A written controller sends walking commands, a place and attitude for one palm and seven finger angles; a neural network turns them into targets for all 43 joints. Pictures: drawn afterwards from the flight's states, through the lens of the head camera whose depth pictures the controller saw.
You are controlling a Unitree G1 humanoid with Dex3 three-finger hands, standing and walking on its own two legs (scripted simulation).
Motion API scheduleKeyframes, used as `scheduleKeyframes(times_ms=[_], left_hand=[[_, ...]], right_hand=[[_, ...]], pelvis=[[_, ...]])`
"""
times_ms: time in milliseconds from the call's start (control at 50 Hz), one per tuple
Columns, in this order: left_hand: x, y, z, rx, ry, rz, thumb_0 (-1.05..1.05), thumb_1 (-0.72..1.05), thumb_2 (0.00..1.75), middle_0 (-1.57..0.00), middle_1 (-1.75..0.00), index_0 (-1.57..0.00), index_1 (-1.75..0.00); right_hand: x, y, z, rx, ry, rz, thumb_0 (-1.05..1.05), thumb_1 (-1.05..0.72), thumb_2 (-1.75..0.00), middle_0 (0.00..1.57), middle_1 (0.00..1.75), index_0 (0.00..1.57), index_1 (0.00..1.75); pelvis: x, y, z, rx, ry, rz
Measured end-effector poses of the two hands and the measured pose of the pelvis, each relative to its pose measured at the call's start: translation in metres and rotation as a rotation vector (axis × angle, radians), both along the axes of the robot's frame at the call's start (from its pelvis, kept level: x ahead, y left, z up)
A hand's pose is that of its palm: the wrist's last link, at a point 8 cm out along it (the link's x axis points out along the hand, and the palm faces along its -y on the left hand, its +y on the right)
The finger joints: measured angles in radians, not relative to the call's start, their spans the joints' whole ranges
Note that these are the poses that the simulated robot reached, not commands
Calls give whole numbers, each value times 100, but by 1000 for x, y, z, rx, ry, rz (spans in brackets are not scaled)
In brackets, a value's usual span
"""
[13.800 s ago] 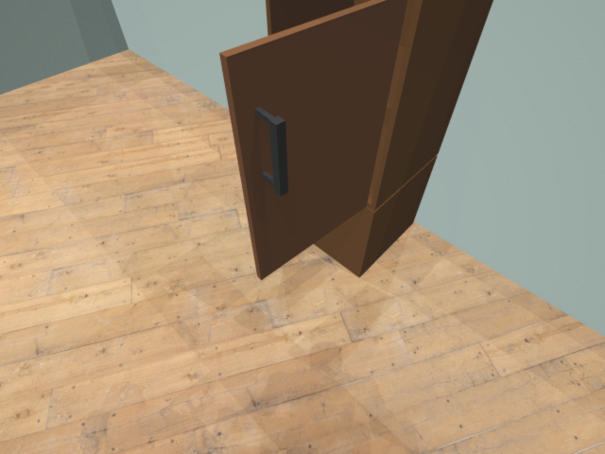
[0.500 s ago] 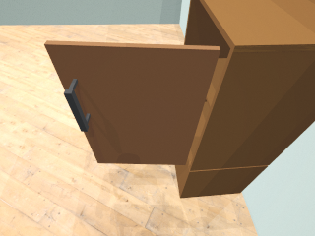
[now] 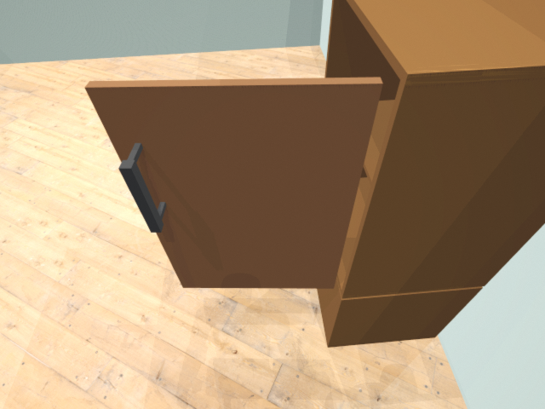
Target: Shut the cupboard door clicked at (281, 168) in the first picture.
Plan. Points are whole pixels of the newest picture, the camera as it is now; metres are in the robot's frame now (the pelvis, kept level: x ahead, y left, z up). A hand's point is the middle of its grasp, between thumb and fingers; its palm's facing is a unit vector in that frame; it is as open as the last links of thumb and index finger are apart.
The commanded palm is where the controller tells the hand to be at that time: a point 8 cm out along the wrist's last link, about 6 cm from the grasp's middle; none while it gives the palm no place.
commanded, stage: look again from close up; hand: left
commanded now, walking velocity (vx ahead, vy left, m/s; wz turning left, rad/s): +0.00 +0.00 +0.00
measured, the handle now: (147, 190) +0.44 +0.24 +0.07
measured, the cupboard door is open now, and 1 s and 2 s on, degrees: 84 84 84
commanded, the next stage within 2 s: raise the hand and make a fist in 0.34 s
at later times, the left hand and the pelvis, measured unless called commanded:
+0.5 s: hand out of the picture +0.04 +0.19 -0.15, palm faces +0.11 -0.97 -0.22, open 7.3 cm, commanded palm +0.10 +0.23 -0.07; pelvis +0.00 +0.00 +0.00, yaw -1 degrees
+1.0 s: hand out of the picture +0.12 +0.19 -0.02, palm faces +0.11 -0.99 -0.02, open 5.5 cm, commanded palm +0.11 +0.24 -0.02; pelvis -0.05 +0.00 -0.09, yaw +3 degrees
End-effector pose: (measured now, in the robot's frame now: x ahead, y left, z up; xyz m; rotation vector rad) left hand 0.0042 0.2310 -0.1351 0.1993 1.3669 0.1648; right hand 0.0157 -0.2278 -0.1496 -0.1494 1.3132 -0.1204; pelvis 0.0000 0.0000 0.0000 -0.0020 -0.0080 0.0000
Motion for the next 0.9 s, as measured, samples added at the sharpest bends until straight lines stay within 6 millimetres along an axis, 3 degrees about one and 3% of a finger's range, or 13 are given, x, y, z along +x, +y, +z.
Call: scheduleKeyframes(times_ms=[240,460,480,540,600,660,700,740,840,900], left_hand=[[5,1,3,-3,-9,0,0,92,90,-20,-30,-20,-30],[-6,-6,-2,-18,37,6,0,92,90,-20,-30,-20,-30],[2,-3,1,-21,-19,64,1,92,90,-20,-30,-20,-30],[63,7,48,21,-432,78,2,93,90,-20,-30,-21,-31],[122,7,98,23,-827,55,2,93,90,-22,-32,-23,-33],[157,2,130,-48,-1166,13,1,92,90,-25,-36,-26,-36],[160,-3,138,-117,-1346,-43,1,92,90,-27,-39,-28,-39],[151,-8,133,-166,-1438,-120,1,92,90,-30,-42,-31,-42],[106,-3,90,-214,-1304,-108,0,91,90,-39,-51,-40,-51],[83,8,84,-151,-1262,-47,1,90,90,-45,-57,-45,-57]], right_hand=[[-35,30,-6,63,84,-14,1,-92,-90,20,30,20,30],[-49,28,-3,54,142,-35,1,-91,-90,20,30,20,30],[-45,24,-1,30,106,-33,1,-90,-90,20,30,20,30],[-15,7,10,-41,-132,-32,2,-91,-90,20,30,20,30],[26,-14,21,-80,-360,6,2,-91,-90,20,30,20,30],[72,-31,38,-119,-566,51,2,-91,-90,20,30,20,30],[102,-39,50,-144,-686,88,2,-91,-90,20,30,20,30],[128,-43,61,-163,-784,127,2,-91,-90,20,30,20,30],[175,-31,76,-175,-930,210,2,-91,-90,20,30,20,30],[186,-11,72,-147,-958,256,2,-90,-90,20,30,20,30]], pelvis=[[-2,6,1,19,-12,-13],[-2,4,1,14,-4,-17],[-3,3,0,12,-5,-20],[-4,3,-3,9,14,-13],[-12,4,-10,7,42,26],[-22,2,-23,16,99,19],[-28,-1,-35,23,135,11],[-34,-3,-48,24,158,8],[-44,-4,-73,13,188,20],[-46,-4,-80,-9,197,36]])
